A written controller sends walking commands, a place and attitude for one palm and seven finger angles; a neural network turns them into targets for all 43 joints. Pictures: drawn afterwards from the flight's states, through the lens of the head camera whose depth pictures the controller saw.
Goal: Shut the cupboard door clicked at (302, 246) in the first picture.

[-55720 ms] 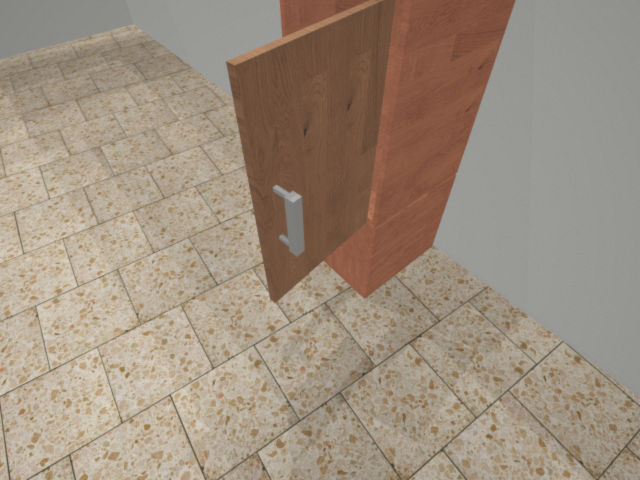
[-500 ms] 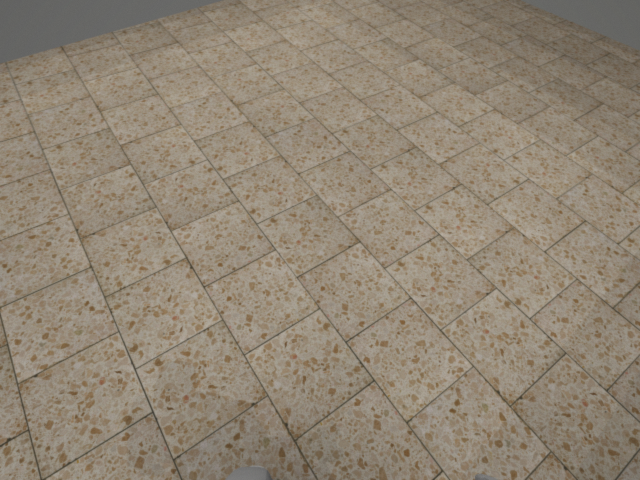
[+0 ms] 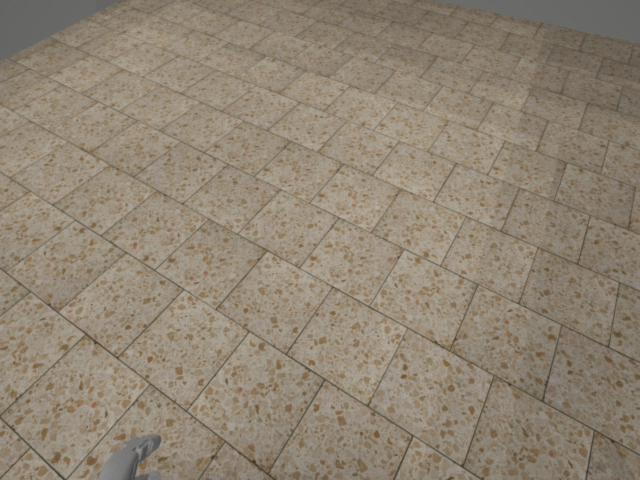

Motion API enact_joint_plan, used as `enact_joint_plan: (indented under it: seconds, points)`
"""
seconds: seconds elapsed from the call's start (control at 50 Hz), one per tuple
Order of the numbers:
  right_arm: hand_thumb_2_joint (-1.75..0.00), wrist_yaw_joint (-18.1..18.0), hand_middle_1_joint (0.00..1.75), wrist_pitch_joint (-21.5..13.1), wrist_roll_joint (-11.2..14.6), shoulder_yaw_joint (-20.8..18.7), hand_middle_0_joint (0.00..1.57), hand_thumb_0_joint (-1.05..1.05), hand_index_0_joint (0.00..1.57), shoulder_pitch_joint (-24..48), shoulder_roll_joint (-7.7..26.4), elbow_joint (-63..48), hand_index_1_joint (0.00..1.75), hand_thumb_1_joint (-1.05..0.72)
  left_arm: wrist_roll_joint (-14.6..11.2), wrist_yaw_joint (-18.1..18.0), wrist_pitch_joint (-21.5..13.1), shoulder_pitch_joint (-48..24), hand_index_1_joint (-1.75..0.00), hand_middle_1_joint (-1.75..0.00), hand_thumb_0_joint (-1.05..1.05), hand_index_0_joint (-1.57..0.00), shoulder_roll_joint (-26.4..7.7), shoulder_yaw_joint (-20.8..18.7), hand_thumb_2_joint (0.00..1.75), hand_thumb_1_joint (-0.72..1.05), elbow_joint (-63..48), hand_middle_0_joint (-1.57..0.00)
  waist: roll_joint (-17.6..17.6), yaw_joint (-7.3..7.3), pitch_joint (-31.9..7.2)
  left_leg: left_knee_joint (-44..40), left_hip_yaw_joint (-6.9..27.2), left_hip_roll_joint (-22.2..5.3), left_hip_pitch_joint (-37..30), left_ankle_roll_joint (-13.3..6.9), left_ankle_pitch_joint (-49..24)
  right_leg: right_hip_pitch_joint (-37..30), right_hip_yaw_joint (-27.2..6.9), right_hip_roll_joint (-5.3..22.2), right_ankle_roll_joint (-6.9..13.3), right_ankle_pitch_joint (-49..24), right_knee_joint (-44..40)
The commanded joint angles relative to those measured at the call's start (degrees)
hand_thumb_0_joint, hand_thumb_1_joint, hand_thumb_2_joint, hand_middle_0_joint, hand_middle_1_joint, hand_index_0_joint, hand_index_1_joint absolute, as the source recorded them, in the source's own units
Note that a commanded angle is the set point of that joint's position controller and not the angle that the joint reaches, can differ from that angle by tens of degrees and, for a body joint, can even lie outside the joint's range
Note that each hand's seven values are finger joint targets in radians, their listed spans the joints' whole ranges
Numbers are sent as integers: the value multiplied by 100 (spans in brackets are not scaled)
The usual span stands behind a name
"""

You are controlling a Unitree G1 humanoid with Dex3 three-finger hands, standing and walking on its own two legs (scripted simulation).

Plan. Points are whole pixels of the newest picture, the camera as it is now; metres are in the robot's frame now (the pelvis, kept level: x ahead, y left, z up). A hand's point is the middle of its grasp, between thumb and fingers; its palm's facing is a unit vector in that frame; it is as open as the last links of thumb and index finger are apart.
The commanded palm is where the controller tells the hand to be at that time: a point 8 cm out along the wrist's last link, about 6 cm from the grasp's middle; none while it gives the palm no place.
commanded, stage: turn to face it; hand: left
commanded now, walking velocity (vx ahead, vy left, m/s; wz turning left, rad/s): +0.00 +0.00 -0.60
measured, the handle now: out of the picture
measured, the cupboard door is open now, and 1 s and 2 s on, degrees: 36 36 36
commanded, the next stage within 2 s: none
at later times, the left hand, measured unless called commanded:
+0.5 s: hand (182, 460) +0.17 +0.20 -0.16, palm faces -0.24 -0.95 -0.20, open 7.4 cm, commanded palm none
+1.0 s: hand (253, 415) +0.23 +0.11 -0.15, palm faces -0.54 -0.81 -0.23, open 7.4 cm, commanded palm none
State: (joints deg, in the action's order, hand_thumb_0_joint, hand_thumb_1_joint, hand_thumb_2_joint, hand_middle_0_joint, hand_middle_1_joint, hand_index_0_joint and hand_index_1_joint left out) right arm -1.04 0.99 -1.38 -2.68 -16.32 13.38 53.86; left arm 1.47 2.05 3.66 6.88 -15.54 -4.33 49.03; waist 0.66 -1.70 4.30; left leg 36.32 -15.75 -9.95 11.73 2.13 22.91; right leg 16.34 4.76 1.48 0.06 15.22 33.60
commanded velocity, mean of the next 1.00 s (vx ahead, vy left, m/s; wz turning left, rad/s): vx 0.00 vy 0.00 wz -0.60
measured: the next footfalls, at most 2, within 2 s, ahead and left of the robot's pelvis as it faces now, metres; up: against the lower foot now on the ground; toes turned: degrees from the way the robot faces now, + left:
left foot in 0.36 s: +0.11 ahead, +0.13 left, +0.00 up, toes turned -9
right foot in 0.72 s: +0.01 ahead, -0.13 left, +0.00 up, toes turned -31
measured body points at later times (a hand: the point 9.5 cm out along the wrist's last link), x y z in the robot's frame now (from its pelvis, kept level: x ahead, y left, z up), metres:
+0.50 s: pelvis +0.03 +0.02 +0.01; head +0.08 +0.04 +0.46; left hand +0.18 +0.25 -0.15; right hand +0.05 -0.24 -0.11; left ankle +0.07 +0.13 -0.73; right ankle -0.04 -0.10 -0.65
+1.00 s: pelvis +0.04 -0.01 +0.01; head +0.09 -0.03 +0.46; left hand +0.26 +0.15 -0.14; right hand -0.03 -0.29 -0.12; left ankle +0.12 +0.10 -0.69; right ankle -0.02 -0.11 -0.73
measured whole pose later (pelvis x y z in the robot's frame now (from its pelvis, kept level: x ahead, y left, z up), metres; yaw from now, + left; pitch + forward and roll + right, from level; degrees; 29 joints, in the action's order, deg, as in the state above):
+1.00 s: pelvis +0.04 -0.01 +0.01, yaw -35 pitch +2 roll +0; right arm -1.1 2.5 -0.7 -2.7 -9.5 14.4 50.6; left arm 1.6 0.5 3.1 10.9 -13.1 -3.1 50.8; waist -0.8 0.2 3.9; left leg 48.1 -2.1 -3.5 24.9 5.0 23.7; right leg 16.2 -3.3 -1.8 0.7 15.1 29.6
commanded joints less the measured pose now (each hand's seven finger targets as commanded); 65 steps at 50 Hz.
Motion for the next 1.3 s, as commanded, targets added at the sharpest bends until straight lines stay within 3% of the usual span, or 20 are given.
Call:
enact_joint_plan:
  seconds: [0.0, 0.1, 0.24, 0.3, 0.34, 0.36, 0.42, 0.6, 0.66, 0.68, 0.7, 0.72, 0.76, 0.84, 0.94, 1.0, 1.02, 1.06, 1.16, 1.28]
  points:
    - [-90, -68, 30, 9, 89, -105, 20, 0, 20, 780, 626, -913, 30, -90, -67, -226, -248, 1471, -30, -30, 0, -20, -1519, -314, 90, 90, 14, -20, -1110, 813, -934, 3214, 1322, 422, 2446, 206, 1549, -1908, -2588, 2302, 1506, -4559, -1007]
    - [-90, -21, 30, 82, 42, -123, 20, 0, 20, 376, 596, -567, 30, -90, -22, -283, -242, 118, -30, -30, 0, -20, -891, -171, 90, 90, -393, -20, -899, 105, -710, 2826, 1477, 352, 1873, 342, 63, -613, -1659, 1222, 1042, -2391, -1286]
    - [-90, -31, 30, 3, 90, -120, 20, 0, 20, 430, 506, -702, 30, -90, 25, -208, -195, 214, -30, -30, 0, -20, -1009, -257, 90, 90, -349, -20, -1034, 172, -598, 826, 1320, 747, 1151, 273, 52, -309, -2288, 1038, 1051, -1818, -1153]
    - [-90, -86, 30, -108, 104, -123, 20, 0, 20, -136, 590, -542, 30, -90, -43, -211, -137, 18, -30, -30, 0, -20, -841, -250, 90, 90, -362, -20, -817, -114, -811, -1023, 1337, 785, -206, 198, -1067, 268, -2236, 651, 565, -1554, -505]
    - [-90, -125, 30, -172, -21, -258, 20, 0, 20, -339, 1535, -612, 30, -90, -123, -133, -95, 317, -30, -30, 0, -20, -260, -131, 90, 90, -546, -20, 1818, -74, -907, -2097, 3618, -1573, -987, -789, -1873, 1658, -784, -555, -115, 1923, 1661]
    - [-90, -119, 30, -149, -37, -238, 20, 0, 20, -243, 1512, -676, 30, -90, -43, -135, -84, 252, -30, -30, 0, -20, -449, -137, 90, 90, -560, -20, 1547, -109, -805, -2069, 3732, -1933, -468, -1147, -1581, 1570, -833, -267, -134, 2165, 2670]
    - [-90, -158, 30, -175, -67, -131, 20, 0, 20, 360, 1083, -808, 30, -90, -26, 3, -73, 133, -30, -30, 0, -20, -391, -227, 90, 90, -376, -20, 982, 154, -402, -1867, 2378, -1161, -152, -988, -2660, 1610, -649, 1, -284, 1368, 3425]
    - [-90, -71, 30, -88, -41, -280, 20, 0, 20, 93, 1191, -519, 30, -90, -33, 51, -74, -45, -30, -30, 0, -20, -148, -102, 90, 90, -422, -20, 1267, -63, -657, -1215, 1056, -1115, -675, -849, -3424, 659, 139, -109, -211, 997, 1052]
    - [-90, -30, 30, -45, 5, -326, 20, 0, 20, 313, 1238, -541, 30, -90, -20, 23, -130, 479, -30, -30, 0, -20, -340, -148, 90, 90, -294, -20, 998, 267, -696, -424, 719, -959, -50, -427, -2644, -520, 193, -165, -44, -222, -481]
    - [-90, -1, 30, -40, 51, -313, 20, 0, 20, 372, 1050, -610, 30, -90, 6, -17, -191, 923, -30, -30, 0, -20, -701, -219, 90, 90, -155, -20, 115, 487, -931, 492, 478, -605, 555, -113, -1788, -1399, -483, 357, 167, -1080, -1121]
    - [-90, 19, 30, -35, 75, -175, 20, 0, 20, 616, 543, -901, 30, -90, 43, -101, -266, 1196, -30, -30, 0, -20, -1350, -337, 90, 90, -59, -20, -1891, 671, -846, 1877, 282, 350, 2207, 228, 1237, -2091, -2537, 1832, 806, -2972, -1413]
    - [-90, -39, 30, 41, 72, -126, 20, 0, 20, 800, 705, -1018, 30, -90, -53, -157, -248, 1419, -30, -30, 0, -20, -1489, -309, 90, 90, -6, -20, -1466, 762, -817, 2697, 1152, 427, 2317, 214, 1502, -1578, -2770, 2217, 1280, -3505, -1371]
    - [-90, -90, 30, 67, 77, -168, 20, 0, 20, 904, 745, -900, 30, -90, -38, -266, -207, 740, -30, -30, 0, -20, -1171, -306, 90, 90, -146, -20, -1615, 487, -622, 3253, 1634, 294, 2647, 216, 832, -1270, -2655, 1765, 1305, -2347, -1455]
    - [-90, -9, 30, 67, 49, -129, 20, 0, 20, 581, 614, -680, 30, -90, -8, -249, -253, 268, -30, -30, 0, -20, -907, -184, 90, 90, -330, -20, -883, 166, -739, 2418, 1441, 432, 1882, 322, 75, -751, -1783, 1186, 1061, -2235, -1295]
    - [-90, -19, 30, 19, 84, -103, 20, 0, 20, 633, 538, -770, 30, -90, 18, -216, -209, 341, -30, -30, 0, -20, -1023, -235, 90, 90, -276, -20, -889, 245, -677, 912, 1320, 734, 1324, 273, 82, -564, -2237, 1083, 1093, -2050, -1177]
    - [-90, -74, 30, -52, 105, -93, 20, 0, 20, 85, 580, -642, 30, -90, -24, -217, -160, 68, -30, -30, 0, -20, -958, -241, 90, 90, -293, -20, -882, -42, -774, -551, 1326, 814, 312, 213, -728, -109, -2331, 864, 764, -1848, -740]
    - [-90, -92, 30, -106, 90, -114, 20, 0, 20, -126, 741, -567, 30, -90, -67, -199, -126, 30, -30, -30, 0, -20, -811, -201, 90, 90, -348, -20, -493, -129, -831, -1319, 1470, 590, -407, 129, -1118, 408, -2068, 526, 463, -1280, -401]
    - [-90, -112, 30, -129, -12, -241, 20, 0, 20, -296, 1588, -703, 30, -90, -93, -117, -115, 188, -30, -30, 0, -20, -395, -90, 90, 90, -555, -20, 1666, -120, -823, -2113, 3732, -1756, -704, -960, -1802, 1551, -692, -461, -111, 2045, 1985]
    - [-90, -176, 30, -170, -44, -107, 20, 0, 20, 452, 1025, -821, 30, -90, -41, 35, -39, 174, -30, -30, 0, -20, -344, -174, 90, 90, -295, -20, 917, 194, -578, -1643, 1851, -961, -526, -935, -3334, 1586, -519, 16, -331, 1196, 3248]
    - [-90, -103, 30, -118, -42, -227, 20, 0, 20, -76, 1134, -504, 30, -90, -41, 54, -37, -233, -30, -30, 0, -20, -129, -89, 90, 90, -415, -20, 1221, -87, -649, -1350, 1154, -1011, -760, -885, -3824, 958, -46, -42, -284, 1075, 1641]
